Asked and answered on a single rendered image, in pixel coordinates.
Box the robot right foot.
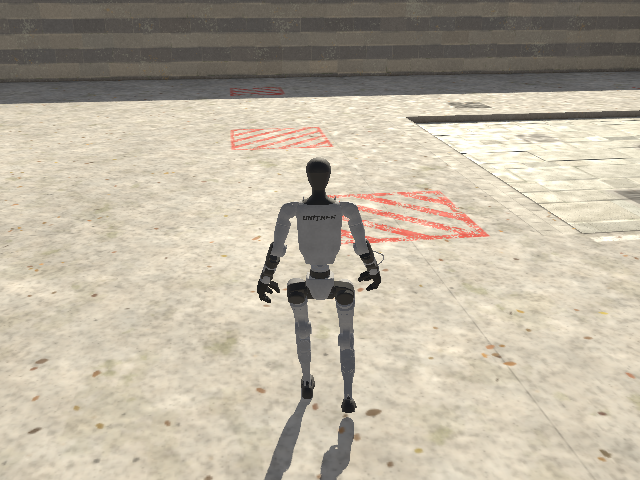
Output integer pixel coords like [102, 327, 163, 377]
[341, 396, 357, 413]

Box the robot left forearm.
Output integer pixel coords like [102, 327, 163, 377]
[260, 241, 280, 284]

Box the left robot upper arm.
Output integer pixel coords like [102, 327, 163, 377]
[270, 201, 298, 257]

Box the right robot upper arm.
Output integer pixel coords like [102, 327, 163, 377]
[340, 201, 369, 255]

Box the robot foot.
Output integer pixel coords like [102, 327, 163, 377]
[301, 374, 315, 399]
[341, 396, 357, 413]

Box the right robot hand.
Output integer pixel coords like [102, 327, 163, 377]
[358, 271, 381, 291]

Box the robot left foot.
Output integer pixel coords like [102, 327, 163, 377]
[301, 374, 315, 399]

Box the robot right forearm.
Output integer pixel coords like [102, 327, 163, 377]
[359, 239, 379, 275]

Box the left robot hand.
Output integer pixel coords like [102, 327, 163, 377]
[257, 279, 280, 303]

